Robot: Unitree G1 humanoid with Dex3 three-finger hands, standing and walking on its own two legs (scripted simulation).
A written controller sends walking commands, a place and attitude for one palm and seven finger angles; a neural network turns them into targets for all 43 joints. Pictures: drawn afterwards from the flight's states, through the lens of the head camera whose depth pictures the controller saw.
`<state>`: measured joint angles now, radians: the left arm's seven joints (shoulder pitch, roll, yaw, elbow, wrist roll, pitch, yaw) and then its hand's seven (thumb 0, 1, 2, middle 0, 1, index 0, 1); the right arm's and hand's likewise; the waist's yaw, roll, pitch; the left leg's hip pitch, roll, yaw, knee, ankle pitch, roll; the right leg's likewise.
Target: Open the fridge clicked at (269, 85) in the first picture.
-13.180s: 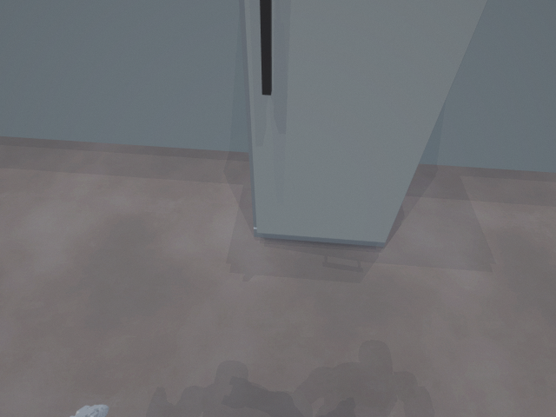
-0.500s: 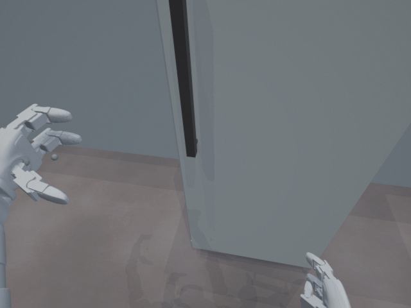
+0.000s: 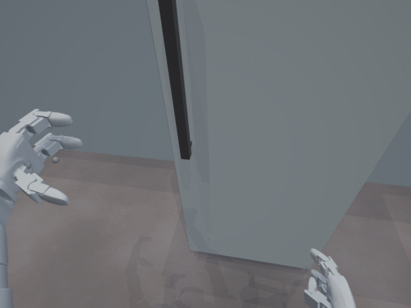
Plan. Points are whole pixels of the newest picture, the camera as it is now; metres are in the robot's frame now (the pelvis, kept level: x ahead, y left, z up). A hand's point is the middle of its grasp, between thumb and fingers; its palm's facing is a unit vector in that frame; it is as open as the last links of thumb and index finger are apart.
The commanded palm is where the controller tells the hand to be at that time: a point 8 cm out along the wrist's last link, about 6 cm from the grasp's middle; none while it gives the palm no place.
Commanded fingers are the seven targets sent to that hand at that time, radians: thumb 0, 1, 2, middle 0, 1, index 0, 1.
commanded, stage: move the hooked fingers beside the handle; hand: left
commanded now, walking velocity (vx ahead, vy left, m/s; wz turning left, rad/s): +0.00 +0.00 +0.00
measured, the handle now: (178, 71) +0.52 +0.11 +0.24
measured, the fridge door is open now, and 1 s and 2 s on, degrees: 0 0 0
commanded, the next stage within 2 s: none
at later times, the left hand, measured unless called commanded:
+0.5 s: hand (85, 142) +0.33 +0.25 +0.20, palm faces -0.02 -1.00 -0.06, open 14.0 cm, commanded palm +0.30 +0.30 +0.20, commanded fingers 0.00 -0.50 0.30 -0.30 -1.20 -0.30 -1.20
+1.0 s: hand (113, 124) +0.39 +0.22 +0.19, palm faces -0.03 -1.00 -0.02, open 14.0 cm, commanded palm +0.36 +0.28 +0.20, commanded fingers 0.00 -0.50 0.30 -0.30 -1.20 -0.30 -1.20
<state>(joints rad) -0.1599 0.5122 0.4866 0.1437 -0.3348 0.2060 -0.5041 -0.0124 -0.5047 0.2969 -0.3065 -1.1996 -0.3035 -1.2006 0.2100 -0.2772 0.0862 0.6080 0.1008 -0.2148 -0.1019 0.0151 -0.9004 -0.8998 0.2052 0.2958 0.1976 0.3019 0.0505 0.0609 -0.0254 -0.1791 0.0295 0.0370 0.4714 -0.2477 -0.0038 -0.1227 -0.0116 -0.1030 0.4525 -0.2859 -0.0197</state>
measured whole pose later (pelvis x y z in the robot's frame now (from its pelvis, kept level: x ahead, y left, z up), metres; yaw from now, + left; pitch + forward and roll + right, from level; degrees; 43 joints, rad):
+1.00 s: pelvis +0.00 +0.01 +0.00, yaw -1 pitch +0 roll +0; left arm -0.52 0.43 0.34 0.48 -0.24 0.17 -0.34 -0.01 -0.50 0.30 -0.31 -1.20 -0.30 -1.20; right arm 0.23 -0.26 0.08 0.64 0.09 -0.14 -0.10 0.01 -0.90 -0.90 0.21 0.30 0.20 0.30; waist -0.01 0.04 -0.03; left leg -0.21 0.02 0.06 0.45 -0.24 0.01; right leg -0.17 -0.02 -0.07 0.44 -0.27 -0.01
